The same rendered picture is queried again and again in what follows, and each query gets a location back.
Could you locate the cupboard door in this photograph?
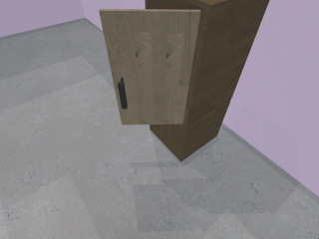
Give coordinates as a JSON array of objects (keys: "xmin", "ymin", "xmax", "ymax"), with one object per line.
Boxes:
[{"xmin": 99, "ymin": 9, "xmax": 200, "ymax": 125}]

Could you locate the handle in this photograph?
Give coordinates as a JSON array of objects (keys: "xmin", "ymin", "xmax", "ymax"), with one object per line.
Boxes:
[{"xmin": 118, "ymin": 78, "xmax": 128, "ymax": 110}]

